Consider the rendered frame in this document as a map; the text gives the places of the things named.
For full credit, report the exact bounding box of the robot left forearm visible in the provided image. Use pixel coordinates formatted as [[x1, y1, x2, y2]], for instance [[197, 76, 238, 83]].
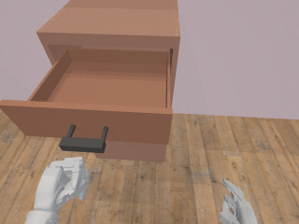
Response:
[[24, 209, 60, 224]]

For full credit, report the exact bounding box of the drawer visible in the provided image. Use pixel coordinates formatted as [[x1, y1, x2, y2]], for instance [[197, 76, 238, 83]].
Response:
[[0, 48, 173, 145]]

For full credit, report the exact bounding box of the robot right hand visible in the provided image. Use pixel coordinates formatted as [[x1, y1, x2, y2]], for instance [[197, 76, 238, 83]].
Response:
[[220, 179, 258, 224]]

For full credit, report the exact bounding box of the handle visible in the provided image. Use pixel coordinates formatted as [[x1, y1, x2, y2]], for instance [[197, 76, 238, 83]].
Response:
[[59, 124, 108, 154]]

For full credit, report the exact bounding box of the robot left hand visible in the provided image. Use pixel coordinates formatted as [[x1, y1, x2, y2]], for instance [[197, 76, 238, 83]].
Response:
[[34, 157, 90, 214]]

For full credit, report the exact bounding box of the cabinet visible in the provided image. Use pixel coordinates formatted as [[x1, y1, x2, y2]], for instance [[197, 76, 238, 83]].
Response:
[[36, 0, 180, 162]]

